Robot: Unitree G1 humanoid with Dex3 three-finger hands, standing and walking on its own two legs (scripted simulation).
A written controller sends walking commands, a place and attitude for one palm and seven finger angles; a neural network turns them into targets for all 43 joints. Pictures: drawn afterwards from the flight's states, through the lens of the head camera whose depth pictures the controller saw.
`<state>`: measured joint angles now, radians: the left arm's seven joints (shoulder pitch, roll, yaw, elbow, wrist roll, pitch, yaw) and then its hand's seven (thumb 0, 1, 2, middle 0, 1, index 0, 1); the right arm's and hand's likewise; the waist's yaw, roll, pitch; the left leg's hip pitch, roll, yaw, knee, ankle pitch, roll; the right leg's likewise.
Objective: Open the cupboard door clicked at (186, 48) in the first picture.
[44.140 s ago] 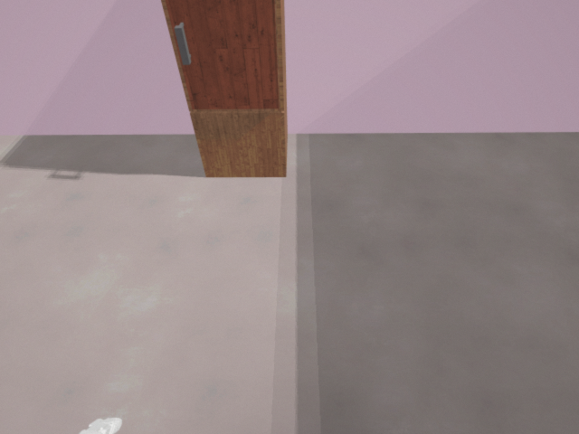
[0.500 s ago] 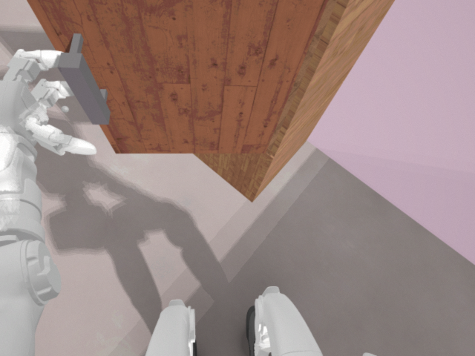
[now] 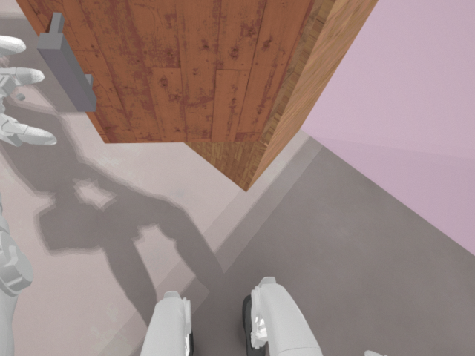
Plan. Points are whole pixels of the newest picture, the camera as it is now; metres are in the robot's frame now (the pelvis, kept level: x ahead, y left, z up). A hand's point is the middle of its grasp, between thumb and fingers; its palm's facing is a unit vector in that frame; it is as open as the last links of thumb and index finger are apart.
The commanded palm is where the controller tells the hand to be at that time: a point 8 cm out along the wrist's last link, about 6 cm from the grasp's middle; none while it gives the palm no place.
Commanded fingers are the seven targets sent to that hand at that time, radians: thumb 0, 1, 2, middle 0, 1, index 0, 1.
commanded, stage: move the hooked fingers beside the handle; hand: left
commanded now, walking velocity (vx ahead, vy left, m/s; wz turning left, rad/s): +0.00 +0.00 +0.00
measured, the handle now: (73, 65) +0.55 +0.23 +0.06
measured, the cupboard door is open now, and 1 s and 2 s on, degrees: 44 44 44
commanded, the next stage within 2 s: slide the fingers in behind the handle in 0.80 s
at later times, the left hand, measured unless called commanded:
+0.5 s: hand (21, 90) +0.50 +0.29 +0.06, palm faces +0.05 -1.00 -0.03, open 14.0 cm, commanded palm +0.48 +0.33 +0.06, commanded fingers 0.00 -0.50 0.30 -0.30 -1.20 -0.30 -1.20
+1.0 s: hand (18, 98) +0.49 +0.29 +0.06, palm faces +0.03 -1.00 -0.02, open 14.0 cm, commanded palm +0.47 +0.32 +0.06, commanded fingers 0.00 -0.50 0.30 -0.30 -1.20 -0.30 -1.20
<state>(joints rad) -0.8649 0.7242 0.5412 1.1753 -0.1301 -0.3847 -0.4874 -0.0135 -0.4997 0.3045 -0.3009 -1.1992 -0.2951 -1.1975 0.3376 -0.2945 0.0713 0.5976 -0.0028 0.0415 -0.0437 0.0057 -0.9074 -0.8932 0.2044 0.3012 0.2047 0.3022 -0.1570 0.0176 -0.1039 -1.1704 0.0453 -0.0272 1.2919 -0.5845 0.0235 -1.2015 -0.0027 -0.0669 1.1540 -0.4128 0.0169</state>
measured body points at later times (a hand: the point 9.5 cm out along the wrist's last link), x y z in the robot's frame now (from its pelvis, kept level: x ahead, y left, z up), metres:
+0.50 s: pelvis +0.00 +0.01 +0.00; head +0.17 +0.05 +0.41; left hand +0.49 +0.35 +0.06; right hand +0.04 -0.27 -0.10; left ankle +0.00 +0.10 -0.62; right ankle +0.07 -0.14 -0.62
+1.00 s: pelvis +0.01 +0.01 +0.00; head +0.16 +0.05 +0.42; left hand +0.48 +0.35 +0.07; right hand +0.06 -0.27 -0.10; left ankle +0.00 +0.10 -0.62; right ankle +0.07 -0.14 -0.62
